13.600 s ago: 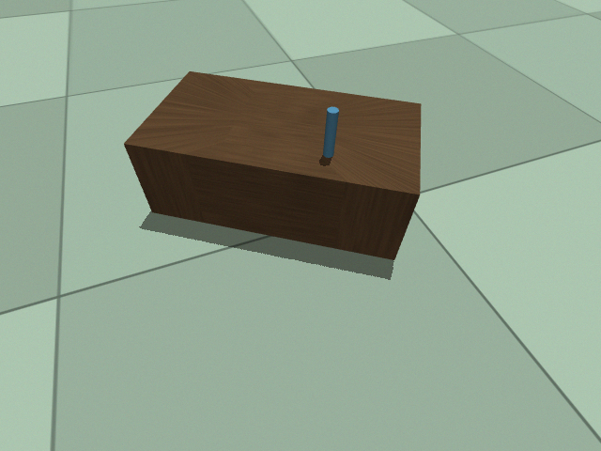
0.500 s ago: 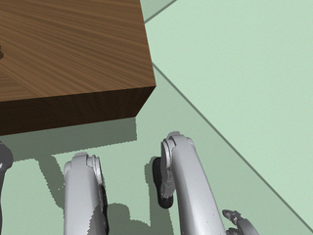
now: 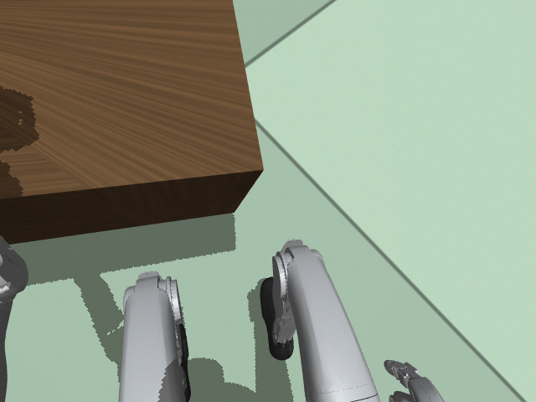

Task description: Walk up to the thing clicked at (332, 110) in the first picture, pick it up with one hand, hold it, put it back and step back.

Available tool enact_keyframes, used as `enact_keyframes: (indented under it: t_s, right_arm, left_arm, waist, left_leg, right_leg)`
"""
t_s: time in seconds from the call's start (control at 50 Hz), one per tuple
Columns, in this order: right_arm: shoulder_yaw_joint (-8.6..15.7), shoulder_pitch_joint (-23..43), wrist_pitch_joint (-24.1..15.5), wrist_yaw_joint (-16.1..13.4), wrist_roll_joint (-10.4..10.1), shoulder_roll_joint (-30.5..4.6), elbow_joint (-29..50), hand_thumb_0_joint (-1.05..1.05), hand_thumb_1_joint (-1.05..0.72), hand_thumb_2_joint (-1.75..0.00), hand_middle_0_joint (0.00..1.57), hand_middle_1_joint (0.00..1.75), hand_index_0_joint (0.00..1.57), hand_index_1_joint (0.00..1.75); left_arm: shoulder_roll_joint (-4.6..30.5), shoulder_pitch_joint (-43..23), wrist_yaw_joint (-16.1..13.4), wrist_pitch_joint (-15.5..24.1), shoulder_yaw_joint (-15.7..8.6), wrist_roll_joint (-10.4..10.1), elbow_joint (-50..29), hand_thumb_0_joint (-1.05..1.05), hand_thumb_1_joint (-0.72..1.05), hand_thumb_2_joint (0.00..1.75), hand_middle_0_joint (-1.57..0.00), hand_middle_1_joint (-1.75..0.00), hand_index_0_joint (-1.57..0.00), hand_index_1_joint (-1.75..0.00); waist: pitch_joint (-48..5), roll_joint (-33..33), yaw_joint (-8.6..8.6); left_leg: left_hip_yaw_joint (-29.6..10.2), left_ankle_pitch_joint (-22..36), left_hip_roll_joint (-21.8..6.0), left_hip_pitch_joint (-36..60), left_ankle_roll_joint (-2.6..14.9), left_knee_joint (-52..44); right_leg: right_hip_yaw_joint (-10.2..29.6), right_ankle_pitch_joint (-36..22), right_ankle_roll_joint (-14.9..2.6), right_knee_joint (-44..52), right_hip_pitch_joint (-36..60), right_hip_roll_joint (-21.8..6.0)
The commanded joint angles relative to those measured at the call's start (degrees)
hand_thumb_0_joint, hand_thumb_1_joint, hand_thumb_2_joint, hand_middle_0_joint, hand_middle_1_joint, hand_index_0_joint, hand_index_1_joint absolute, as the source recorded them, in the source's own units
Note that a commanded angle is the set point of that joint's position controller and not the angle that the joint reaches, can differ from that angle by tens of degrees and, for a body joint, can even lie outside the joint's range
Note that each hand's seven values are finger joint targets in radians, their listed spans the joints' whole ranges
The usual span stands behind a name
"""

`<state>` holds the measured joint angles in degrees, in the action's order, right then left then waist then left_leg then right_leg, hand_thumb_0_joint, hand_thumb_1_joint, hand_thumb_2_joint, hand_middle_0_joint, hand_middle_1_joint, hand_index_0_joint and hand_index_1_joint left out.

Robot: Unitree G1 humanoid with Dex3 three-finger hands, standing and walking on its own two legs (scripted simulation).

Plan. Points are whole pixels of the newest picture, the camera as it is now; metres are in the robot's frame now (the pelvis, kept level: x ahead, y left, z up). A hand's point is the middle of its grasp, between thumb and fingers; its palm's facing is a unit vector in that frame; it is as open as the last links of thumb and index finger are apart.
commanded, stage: settle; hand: left
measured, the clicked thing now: out of the picture +0.57 +0.29 +0.06
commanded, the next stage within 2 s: lift in 0.80 s
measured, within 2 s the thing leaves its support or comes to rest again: neither
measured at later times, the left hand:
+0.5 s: hand out of the picture +0.58 +0.26 +0.06, palm faces +0.30 -0.95 -0.03, open 5.1 cm
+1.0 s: hand out of the picture +0.57 +0.26 +0.07, palm faces +0.29 -0.96 -0.03, open 5.1 cm
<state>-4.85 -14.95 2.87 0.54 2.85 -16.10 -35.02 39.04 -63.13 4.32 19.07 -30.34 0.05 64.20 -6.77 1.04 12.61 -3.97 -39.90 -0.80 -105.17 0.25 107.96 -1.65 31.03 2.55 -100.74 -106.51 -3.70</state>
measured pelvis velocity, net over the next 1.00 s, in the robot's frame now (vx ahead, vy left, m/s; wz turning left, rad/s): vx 0.01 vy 0.00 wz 0.00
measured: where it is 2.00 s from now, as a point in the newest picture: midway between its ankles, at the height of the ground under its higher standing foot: (229, 354)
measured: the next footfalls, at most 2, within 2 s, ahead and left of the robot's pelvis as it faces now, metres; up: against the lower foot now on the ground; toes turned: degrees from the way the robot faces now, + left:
none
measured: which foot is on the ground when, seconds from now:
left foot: down 0.00-1.00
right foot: down 0.00-1.00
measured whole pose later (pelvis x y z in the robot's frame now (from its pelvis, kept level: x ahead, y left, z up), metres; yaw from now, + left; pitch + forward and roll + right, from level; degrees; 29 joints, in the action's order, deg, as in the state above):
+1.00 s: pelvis +0.01 +0.00 +0.05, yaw +0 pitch +35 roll -5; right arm -4.0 -14.9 1.7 0.5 3.0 -14.6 -36.8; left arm 35.3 -57.7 3.6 22.3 -29.5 -0.8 63.3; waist -7.3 0.8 11.9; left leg -3.9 -38.4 -1.7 -94.7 -0.1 97.7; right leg -2.4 29.8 2.2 -90.6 -96.0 -3.0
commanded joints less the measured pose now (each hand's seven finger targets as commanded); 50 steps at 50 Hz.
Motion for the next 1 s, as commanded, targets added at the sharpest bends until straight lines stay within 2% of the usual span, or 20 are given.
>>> enact_keyframes:
  t_s: [0.0,0.06,0.12,0.18,0.22,0.28,0.3,0.34,0.38,0.46,0.48,0.52,0.56,0.58,0.62,0.68,0.74,0.8,0.84,0.98]
  right_arm:
    - [4.57,-13.45,-0.17,-1.10,0.08,-11.95,0.70,0.00,-0.87,-0.89,0.20,0.30,0.20,0.30]
    - [4.36,-13.65,-0.31,-1.22,-0.01,-11.56,0.60,0.00,-0.88,-0.89,0.20,0.30,0.20,0.30]
    - [4.50,-13.52,-0.40,-1.31,0.06,-11.57,0.31,0.00,-0.87,-0.89,0.20,0.30,0.20,0.30]
    - [4.52,-13.13,-0.48,-1.27,0.03,-11.41,-0.17,0.00,-0.88,-0.89,0.20,0.30,0.20,0.30]
    - [4.46,-12.59,-0.65,-1.33,0.00,-11.13,-0.01,0.00,-0.87,-0.89,0.20,0.30,0.20,0.30]
    - [4.60,-13.40,-0.66,-1.22,0.09,-11.22,-0.30,0.00,-0.88,-0.89,0.20,0.30,0.20,0.30]
    - [4.60,-13.05,-0.67,-1.20,0.04,-11.16,-0.26,0.00,-0.87,-0.89,0.20,0.30,0.20,0.30]
    - [4.53,-13.15,-0.71,-1.03,0.08,-11.08,-0.19,0.00,-0.87,-0.89,0.20,0.30,0.20,0.30]
    - [4.67,-13.08,-0.77,-0.99,0.08,-11.23,-0.18,0.00,-0.87,-0.89,0.20,0.30,0.20,0.30]
    - [4.76,-13.16,-1.00,-1.05,0.12,-10.81,-0.06,0.00,-0.88,-0.89,0.20,0.30,0.20,0.30]
    - [5.03,-13.42,-0.87,-1.04,0.04,-11.16,-0.08,0.00,-0.88,-0.89,0.20,0.30,0.20,0.30]
    - [4.89,-12.81,-1.07,-1.08,0.14,-10.79,-0.09,0.00,-0.87,-0.89,0.20,0.30,0.20,0.30]
    - [4.79,-13.19,-1.15,-1.10,0.13,-10.74,-0.50,0.00,-0.88,-0.89,0.20,0.30,0.20,0.30]
    - [5.06,-13.44,-1.06,-1.10,0.14,-11.18,-0.43,0.00,-0.88,-0.89,0.20,0.30,0.20,0.30]
    - [4.97,-12.87,-1.06,-1.10,0.15,-10.64,-0.40,0.00,-0.87,-0.89,0.20,0.30,0.20,0.30]
    - [4.86,-12.55,-1.27,-1.07,0.13,-10.55,-0.54,0.00,-0.87,-0.89,0.20,0.30,0.20,0.30]
    - [4.96,-12.76,-1.27,-1.03,0.11,-10.62,-0.54,0.00,-0.87,-0.89,0.20,0.30,0.20,0.30]
    - [5.02,-12.44,-1.35,-1.04,0.05,-10.63,-0.55,0.00,-0.87,-0.89,0.20,0.30,0.20,0.30]
    - [5.37,-12.49,-1.37,-1.02,0.20,-10.62,-0.77,0.00,-0.87,-0.89,0.20,0.30,0.20,0.30]
    - [5.24,-12.66,-1.44,-0.91,0.12,-10.49,-0.46,0.00,-0.90,-0.90,0.20,0.30,0.20,0.30]
  left_arm:
    - [16.64,-24.75,-0.29,4.83,-1.36,-0.74,-15.05,0.00,0.77,1.43,-1.52,-1.58,-1.55,-1.56]
    - [15.07,-24.43,-0.46,4.61,-0.98,-1.27,-15.63,0.00,0.75,1.43,-1.51,-1.58,-1.55,-1.56]
    - [15.23,-23.40,-0.43,4.39,-0.32,-0.96,-15.21,0.00,0.77,1.43,-1.51,-1.56,-1.53,-1.54]
    - [15.28,-23.49,-0.81,4.75,-1.20,-1.32,-14.54,0.00,0.76,1.42,-1.49,-1.56,-1.52,-1.54]
    - [14.30,-21.98,-0.84,4.85,-0.94,-1.39,-14.09,0.00,0.77,1.44,-1.49,-1.56,-1.52,-1.55]
    - [13.77,-21.80,-0.53,5.19,-0.41,-1.21,-13.30,0.00,0.76,1.43,-1.49,-1.56,-1.52,-1.54]
    - [14.00,-21.25,-0.70,5.31,-1.09,-1.47,-13.31,0.00,0.75,1.42,-1.47,-1.54,-1.50,-1.52]
    - [14.35,-21.67,-0.63,5.68,-1.44,-1.49,-13.58,0.00,0.77,1.42,-1.46,-1.54,-1.50,-1.52]
    - [12.90,-21.48,-0.50,5.70,0.02,-1.38,-12.58,0.00,0.76,1.41,-1.46,-1.53,-1.49,-1.51]
    - [13.29,-21.70,-0.72,6.14,-0.39,-1.64,-13.87,0.00,0.76,1.41,-1.47,-1.53,-1.50,-1.51]
    - [15.63,-22.64,-0.82,6.67,-2.47,-1.78,-16.06,0.00,0.76,1.41,-1.46,-1.52,-1.49,-1.50]
    - [12.16,-20.78,-0.39,6.33,0.28,-1.65,-12.75,0.00,0.77,1.41,-1.46,-1.53,-1.49,-1.51]
    - [12.75,-20.89,-0.62,6.51,-0.16,-1.61,-13.65,0.00,0.77,1.42,-1.45,-1.52,-1.48,-1.50]
    - [14.73,-21.85,-0.73,6.94,-1.50,-1.67,-15.30,0.00,0.78,1.41,-1.45,-1.51,-1.48,-1.49]
    - [12.67,-20.45,-0.65,6.69,-0.17,-1.72,-12.76,0.00,0.80,1.42,-1.45,-1.52,-1.48,-1.49]
    - [13.41,-20.71,-1.02,7.26,-1.14,-1.95,-14.94,0.00,0.79,1.42,-1.45,-1.51,-1.48,-1.50]
    - [12.32,-18.44,-0.85,6.98,-0.33,-1.50,-12.62,0.00,0.80,1.42,-1.45,-1.51,-1.48,-1.49]
    - [12.23,-19.22,-1.02,7.49,-0.78,-2.14,-13.79,0.00,0.81,1.43,-1.45,-1.52,-1.48,-1.50]
    - [11.84,-19.69,-0.85,7.74,0.28,-1.56,-14.35,0.00,0.83,1.44,-1.44,-1.51,-1.47,-1.50]
    - [11.07,-17.27,-0.81,7.71,0.04,-1.89,-13.97,0.00,0.69,1.33,-1.39,-1.46,-1.43,-1.44]
  waist:
    - [-42.01,15.53,-0.74]
    - [-43.10,15.03,-0.68]
    - [-42.45,15.68,-0.79]
    - [-39.73,14.58,-0.28]
    - [-39.77,14.26,-0.91]
    - [-39.27,13.81,0.19]
    - [-39.18,13.73,-0.86]
    - [-40.21,14.20,-0.79]
    - [-39.64,14.12,-0.36]
    - [-40.55,12.48,-0.33]
    - [-42.78,13.23,-1.22]
    - [-40.17,13.40,-0.41]
    - [-40.84,13.82,-0.74]
    - [-42.13,13.74,-1.20]
    - [-40.11,12.27,-0.76]
    - [-40.43,13.21,-1.45]
    - [-40.54,13.47,-1.11]
    - [-39.40,12.90,-1.27]
    - [-39.62,13.73,-1.02]
    - [-41.53,14.17,-1.66]
  left_leg:
    - [-0.30,18.06,-0.37,28.52,0.18,-16.43]
    - [-0.28,21.63,-0.45,30.42,0.15,-16.84]
    - [-0.15,21.86,-0.53,31.77,0.16,-17.55]
    - [-0.27,19.66,-0.56,29.95,0.23,-18.23]
    - [-0.36,20.01,-0.61,31.08,0.28,-18.70]
    - [-0.23,21.23,-0.67,30.67,0.37,-18.98]
    - [-0.31,21.08,-0.66,31.33,0.28,-19.32]
    - [-0.56,21.94,-0.75,32.24,0.13,-19.70]
    - [-0.76,22.73,-0.94,33.16,0.02,-20.01]
    - [0.55,20.30,-0.51,30.08,0.60,-20.02]
    - [0.36,20.95,-0.55,32.07,0.49,-20.42]
    - [0.31,20.65,-0.66,32.49,0.42,-20.72]
    - [0.14,23.29,-0.75,33.36,0.28,-20.52]
    - [0.18,22.82,-0.70,33.87,0.39,-20.63]
    - [0.59,20.29,-0.54,31.83,0.59,-21.19]
    - [0.46,20.76,-0.65,32.90,0.41,-21.63]
    - [0.02,24.08,-0.76,35.19,0.25,-21.97]
    - [0.09,22.39,-0.69,34.42,0.34,-22.57]
    - [0.16,21.57,-0.77,35.31,0.29,-22.79]
    - [-0.42,25.54,-0.87,38.48,-0.03,-23.87]
  right_leg:
    - [-1.33,-11.10,-4.89,9.20,25.43,1.81]
    - [-1.40,-13.97,-4.94,9.91,27.10,1.87]
    - [-1.37,-13.71,-5.00,10.93,27.76,2.03]
    - [-1.41,-12.51,-4.82,11.77,27.75,2.00]
    - [-1.36,-12.65,-4.87,12.23,27.46,2.02]
    - [-1.42,-14.00,-4.86,12.97,29.02,2.15]
    - [-1.38,-13.71,-4.90,13.01,28.73,2.08]
    - [-1.55,-14.12,-4.98,12.91,29.25,2.18]
    - [-1.76,-14.17,-5.09,12.94,28.66,2.35]
    - [-0.81,-14.62,-4.71,14.61,33.72,2.36]
    - [-0.86,-14.70,-4.71,14.75,33.65,2.31]
    - [-0.96,-13.79,-4.85,15.14,32.28,2.50]
    - [-1.04,-15.70,-4.99,14.85,31.81,2.42]
    - [-1.02,-15.33,-4.93,15.27,32.87,2.52]
    - [-0.78,-14.31,-4.70,16.24,34.61,2.53]
    - [-0.79,-14.31,-4.83,16.12,34.04,2.56]
    - [-1.18,-16.29,-5.01,16.20,33.79,2.50]
    - [-1.13,-15.29,-4.94,16.96,34.06,2.52]
    - [-1.10,-14.22,-4.97,17.34,33.29,2.73]
    - [-1.53,-16.64,-5.16,17.48,34.69,2.58]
